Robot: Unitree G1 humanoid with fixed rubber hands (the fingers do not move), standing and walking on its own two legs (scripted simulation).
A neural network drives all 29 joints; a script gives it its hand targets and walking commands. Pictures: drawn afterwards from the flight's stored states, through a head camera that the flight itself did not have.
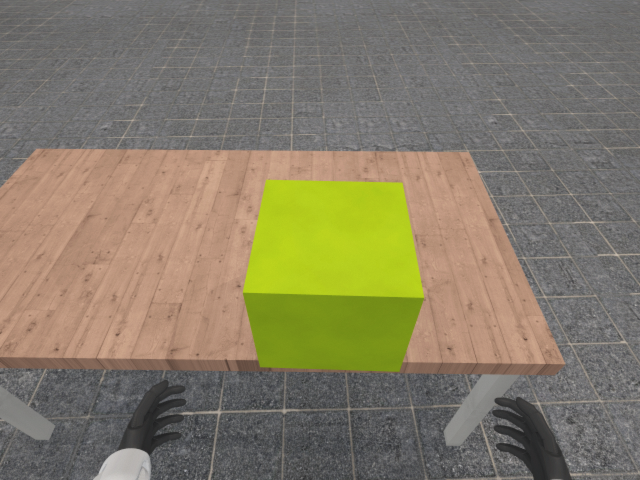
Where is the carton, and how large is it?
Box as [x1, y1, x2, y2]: [243, 180, 423, 371]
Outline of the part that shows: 266,180 243,289 243,295 260,366 398,371 423,299 423,293 402,183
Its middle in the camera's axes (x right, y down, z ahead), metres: +0.02 +0.07 +0.70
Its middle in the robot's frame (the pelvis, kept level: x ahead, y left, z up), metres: +0.47 +0.03 -0.08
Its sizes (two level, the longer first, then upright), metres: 0.252 0.248 0.225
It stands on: a table, 0.58 m high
